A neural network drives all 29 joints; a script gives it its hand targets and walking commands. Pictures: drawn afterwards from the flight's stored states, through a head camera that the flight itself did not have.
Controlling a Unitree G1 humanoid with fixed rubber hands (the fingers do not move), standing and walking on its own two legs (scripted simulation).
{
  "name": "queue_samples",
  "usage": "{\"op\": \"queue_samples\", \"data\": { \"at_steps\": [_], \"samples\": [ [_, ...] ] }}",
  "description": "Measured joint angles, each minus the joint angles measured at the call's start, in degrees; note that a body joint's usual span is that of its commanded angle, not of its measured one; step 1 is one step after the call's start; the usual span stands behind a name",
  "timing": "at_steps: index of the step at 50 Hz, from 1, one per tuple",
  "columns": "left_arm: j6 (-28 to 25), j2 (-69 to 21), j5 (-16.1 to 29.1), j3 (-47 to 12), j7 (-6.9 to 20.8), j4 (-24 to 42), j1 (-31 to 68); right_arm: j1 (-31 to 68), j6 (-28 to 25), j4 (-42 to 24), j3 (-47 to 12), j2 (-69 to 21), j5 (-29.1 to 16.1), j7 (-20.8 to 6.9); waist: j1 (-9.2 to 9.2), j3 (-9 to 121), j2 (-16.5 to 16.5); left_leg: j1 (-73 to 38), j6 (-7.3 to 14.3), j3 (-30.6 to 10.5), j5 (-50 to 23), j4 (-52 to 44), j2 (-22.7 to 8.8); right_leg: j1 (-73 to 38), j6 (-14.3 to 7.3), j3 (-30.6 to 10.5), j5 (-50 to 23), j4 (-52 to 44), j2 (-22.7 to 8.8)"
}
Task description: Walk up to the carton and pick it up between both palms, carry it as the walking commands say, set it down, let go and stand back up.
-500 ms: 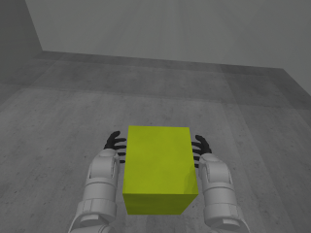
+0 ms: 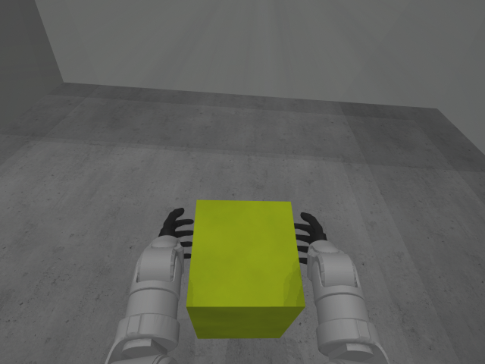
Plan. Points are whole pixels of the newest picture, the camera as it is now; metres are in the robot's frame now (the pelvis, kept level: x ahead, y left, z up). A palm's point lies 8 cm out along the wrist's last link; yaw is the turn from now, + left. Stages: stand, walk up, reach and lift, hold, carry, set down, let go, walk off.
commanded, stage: carry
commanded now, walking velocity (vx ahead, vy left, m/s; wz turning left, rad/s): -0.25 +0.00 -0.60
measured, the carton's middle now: (241, 274) +0.31 +0.00 -0.04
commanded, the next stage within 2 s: none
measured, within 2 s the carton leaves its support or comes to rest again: neither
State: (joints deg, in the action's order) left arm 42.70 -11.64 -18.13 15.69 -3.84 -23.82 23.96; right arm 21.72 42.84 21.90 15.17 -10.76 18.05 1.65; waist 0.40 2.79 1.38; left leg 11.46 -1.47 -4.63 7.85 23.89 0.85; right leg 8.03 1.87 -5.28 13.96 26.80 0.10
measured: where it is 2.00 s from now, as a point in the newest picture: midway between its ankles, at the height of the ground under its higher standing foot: outside the picture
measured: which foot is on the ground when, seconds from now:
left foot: down 0.00-0.14, up 0.16-0.34, down 0.36-0.68, up 0.70-1.00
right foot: down 0.00-0.36, up 0.38-0.64, down 0.66-1.00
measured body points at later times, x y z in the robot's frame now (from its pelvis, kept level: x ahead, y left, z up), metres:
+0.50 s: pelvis -0.06 +0.02 -0.01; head -0.03 +0.03 +0.44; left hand +0.27 +0.12 +0.06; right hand +0.24 -0.14 +0.07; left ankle -0.03 +0.14 -0.74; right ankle -0.06 -0.10 -0.67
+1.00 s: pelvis -0.19 +0.02 -0.01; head -0.17 -0.01 +0.44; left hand +0.16 +0.02 +0.08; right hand +0.05 -0.22 +0.08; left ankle -0.15 +0.20 -0.67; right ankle -0.11 -0.09 -0.74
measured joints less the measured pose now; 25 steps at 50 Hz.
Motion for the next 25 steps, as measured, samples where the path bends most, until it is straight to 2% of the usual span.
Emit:
{"op": "queue_samples", "data": {
  "at_steps": [3, 7, 9, 12, 15, 18, 19, 20, 22, 25],
  "samples": [
    [0.12, 0.11, 0.01, -0.56, -1.52, 1.59, -0.24, 0.06, 1.49, -2.51, -2.38, 0.0, -0.54, 0.62, 0.28, -0.49, 0.2, 1.24, 0.0, 1.71, 1.75, 3.16, -0.01, 2.62, 0.0, 0.36, 2.24, 4.93, -0.42],
    [3.38, 0.08, 3.23, -3.72, -3.22, 8.72, -0.18, 0.19, 5.3, -10.84, -4.21, -0.02, -2.52, 4.09, 0.31, -1.16, -1.1, 5.4, -0.14, 1.81, 3.84, 8.5, -0.49, 6.76, -0.66, 0.36, 4.19, 10.17, 0.38],
    [5.57, -0.02, 3.8, -5.59, -4.31, 12.16, 0.0, 0.05, 7.58, -15.17, -4.34, -0.03, -3.67, 4.93, 0.21, -1.19, -1.82, 8.77, -0.15, 3.26, 8.56, 15.11, -0.64, 8.63, -0.93, 0.12, 4.28, 11.24, 0.47],
    [10.44, -0.05, 5.1, -6.38, -4.63, 17.53, -0.04, -0.47, 12.54, -21.21, -5.1, 0.12, -6.49, 6.32, 0.12, -1.17, -1.07, 11.8, -0.15, 6.64, 15.34, 25.69, -0.69, 10.67, -0.94, -1.04, 3.34, 10.89, -0.48],
    [14.64, -0.06, 6.38, -6.71, -4.91, 23.03, -0.04, -0.83, 16.35, -26.52, -6.5, 0.29, -8.12, 7.77, 0.03, -0.01, 0.18, 11.88, -0.14, 6.93, 15.67, 23.3, -0.74, 14.63, -0.91, -2.05, 1.8, 10.47, -0.91],
    [17.16, -0.08, 7.71, -7.08, -5.56, 27.48, -0.02, -0.7, 18.79, -30.83, -7.04, 0.24, -9.2, 8.71, -0.1, 1.21, 0.59, 10.24, 0.32, 7.58, 8.68, 11.83, -1.43, 20.43, -0.75, -2.28, 0.27, 12.06, -0.24],
    [17.68, 0.01, 8.09, -7.08, -5.93, 28.78, -0.24, -0.67, 18.92, -31.28, -7.29, 0.15, -9.51, 8.84, 0.04, 0.15, 1.58, 10.15, 0.91, 8.21, 9.39, 11.11, -1.21, 21.68, -0.76, -2.35, 0.5, 14.16, -0.41],
    [18.32, 0.28, 8.58, -7.09, -6.31, 29.9, -0.92, -0.67, 19.31, -31.31, -7.77, 0.12, -10.02, 9.17, 0.29, -1.19, 1.81, 10.11, 1.26, 8.69, 9.87, 11.76, -1.58, 22.6, -0.75, -1.81, 5.61, 17.8, 0.03],
    [20.23, 1.03, 9.77, -7.33, -7.12, 31.61, -2.9, -0.91, 20.94, -30.85, -9.19, 0.2, -10.85, 10.06, 0.6, -2.13, 0.99, 10.08, 1.58, 9.69, 9.88, 12.21, -3.24, 25.16, -0.73, 1.85, 12.0, 26.49, 0.4],
    [22.03, 1.42, 11.37, -8.17, -8.4, 33.34, -4.04, -1.71, 22.67, -32.28, -10.11, 0.49, -11.21, 10.46, 0.63, -2.79, -0.67, 10.14, 1.61, 10.89, 8.91, 11.57, -5.51, 27.03, -0.75, 6.15, 12.47, 35.57, -0.23]
  ]
}}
